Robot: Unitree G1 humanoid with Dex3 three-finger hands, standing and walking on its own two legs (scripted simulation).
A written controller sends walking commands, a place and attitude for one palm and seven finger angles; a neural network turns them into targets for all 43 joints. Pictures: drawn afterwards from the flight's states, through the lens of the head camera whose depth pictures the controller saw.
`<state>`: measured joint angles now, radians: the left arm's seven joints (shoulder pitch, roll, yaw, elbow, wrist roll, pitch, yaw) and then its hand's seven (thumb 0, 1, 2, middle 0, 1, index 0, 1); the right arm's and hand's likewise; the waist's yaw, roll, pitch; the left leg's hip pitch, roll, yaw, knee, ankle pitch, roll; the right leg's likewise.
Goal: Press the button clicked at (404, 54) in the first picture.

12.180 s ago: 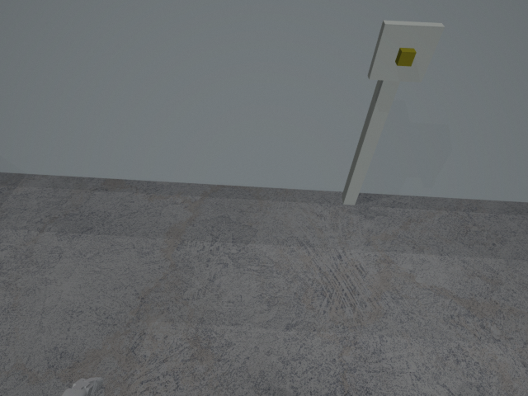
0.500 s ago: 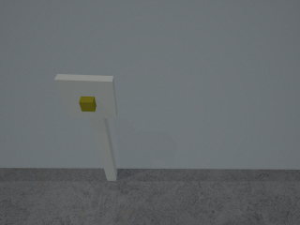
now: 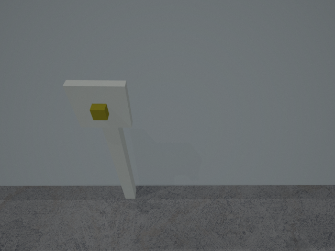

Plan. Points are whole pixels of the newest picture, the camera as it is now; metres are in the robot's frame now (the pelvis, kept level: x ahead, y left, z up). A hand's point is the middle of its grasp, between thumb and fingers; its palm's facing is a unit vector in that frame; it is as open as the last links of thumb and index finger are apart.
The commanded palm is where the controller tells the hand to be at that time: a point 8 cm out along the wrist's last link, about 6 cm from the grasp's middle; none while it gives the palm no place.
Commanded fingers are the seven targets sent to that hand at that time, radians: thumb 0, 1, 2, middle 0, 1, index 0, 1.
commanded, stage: come to a stop and stand still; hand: left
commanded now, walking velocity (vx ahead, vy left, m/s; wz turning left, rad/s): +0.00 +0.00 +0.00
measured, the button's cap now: (100, 111) +0.51 +0.24 +0.03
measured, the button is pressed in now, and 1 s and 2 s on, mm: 0 0 0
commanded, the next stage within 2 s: look again from close up in 0.56 s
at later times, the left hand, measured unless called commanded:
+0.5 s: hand out of the picture -0.05 +0.16 -0.16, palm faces +0.08 -0.97 -0.21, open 7.4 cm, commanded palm none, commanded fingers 0.00 0.90 0.90 -0.20 -0.30 -0.20 -0.30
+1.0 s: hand out of the picture -0.02 +0.14 -0.17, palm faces +0.09 -0.98 -0.18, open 7.3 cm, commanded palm none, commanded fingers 0.00 0.90 0.90 -0.20 -0.30 -0.20 -0.30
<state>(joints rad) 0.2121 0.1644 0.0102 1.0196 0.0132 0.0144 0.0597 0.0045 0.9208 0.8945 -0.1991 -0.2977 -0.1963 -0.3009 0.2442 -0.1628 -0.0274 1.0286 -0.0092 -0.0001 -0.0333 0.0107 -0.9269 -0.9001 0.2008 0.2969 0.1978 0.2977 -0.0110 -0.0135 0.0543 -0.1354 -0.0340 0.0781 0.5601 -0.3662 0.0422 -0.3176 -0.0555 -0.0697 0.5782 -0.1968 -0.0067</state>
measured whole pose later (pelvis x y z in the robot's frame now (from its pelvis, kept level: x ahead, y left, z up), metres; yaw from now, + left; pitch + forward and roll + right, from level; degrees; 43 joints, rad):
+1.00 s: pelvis +0.00 -0.02 +0.01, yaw +3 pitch -1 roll +1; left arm 0.31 0.12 0.00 1.11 0.01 -0.01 0.04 0.01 0.92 0.89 -0.20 -0.30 -0.19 -0.30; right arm 0.36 -0.11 0.01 1.11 -0.02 -0.02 -0.02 0.00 -0.91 -0.90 0.20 0.30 0.20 0.30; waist 0.00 -0.01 0.03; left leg -0.14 -0.02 0.03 0.46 -0.30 0.02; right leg -0.30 0.00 -0.05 0.46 -0.14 -0.03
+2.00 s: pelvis +0.01 -0.02 -0.08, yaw +5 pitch +16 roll -2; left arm 0.49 0.22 0.14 -0.14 -0.27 -0.35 -0.31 0.02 0.90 0.90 -0.98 -1.15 -0.98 -1.16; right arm 0.20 -0.15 0.04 0.51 0.03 -0.15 -0.01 0.01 -0.90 -0.90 0.20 0.30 0.20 0.30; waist 0.01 0.02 -0.12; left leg -0.84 0.00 -0.05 1.20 -0.64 0.00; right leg -0.96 -0.02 -0.13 1.11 -0.44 -0.05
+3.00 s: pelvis +0.03 +0.00 -0.04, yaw +5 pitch +12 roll -2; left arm 0.35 0.28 0.24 -0.02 -0.30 -0.28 -0.30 0.02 0.90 0.90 -1.30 -1.50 -1.29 -1.50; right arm 0.29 -0.25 0.03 0.51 0.03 -0.19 -0.03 0.01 -0.90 -0.90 0.20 0.30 0.20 0.30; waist -0.02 0.03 -0.12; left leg -0.60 -0.02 -0.02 0.96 -0.57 0.04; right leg -0.72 -0.01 -0.10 0.88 -0.37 -0.01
